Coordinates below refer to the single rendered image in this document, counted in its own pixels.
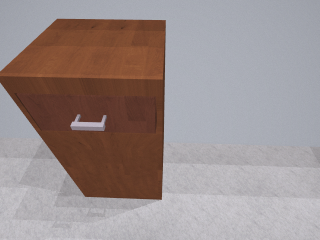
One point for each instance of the drawer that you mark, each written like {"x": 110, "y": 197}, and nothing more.
{"x": 125, "y": 114}

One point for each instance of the cabinet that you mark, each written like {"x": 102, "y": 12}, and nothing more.
{"x": 109, "y": 57}

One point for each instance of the handle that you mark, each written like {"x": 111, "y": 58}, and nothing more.
{"x": 88, "y": 126}

